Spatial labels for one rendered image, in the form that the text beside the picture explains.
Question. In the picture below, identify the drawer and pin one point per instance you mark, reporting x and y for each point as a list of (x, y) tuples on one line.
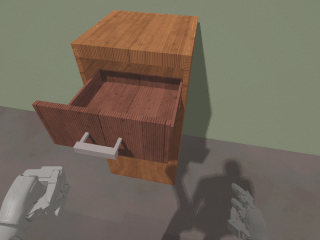
[(141, 109)]

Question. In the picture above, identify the robot left forearm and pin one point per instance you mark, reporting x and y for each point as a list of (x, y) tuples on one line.
[(12, 232)]

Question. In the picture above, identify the left robot hand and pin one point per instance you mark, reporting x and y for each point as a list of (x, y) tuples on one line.
[(46, 185)]

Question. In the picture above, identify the right robot hand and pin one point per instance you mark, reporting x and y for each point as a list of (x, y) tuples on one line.
[(254, 227)]

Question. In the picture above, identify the handle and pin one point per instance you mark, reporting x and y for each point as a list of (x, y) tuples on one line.
[(97, 150)]

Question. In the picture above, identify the cabinet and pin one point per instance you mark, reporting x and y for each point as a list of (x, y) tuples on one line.
[(143, 43)]

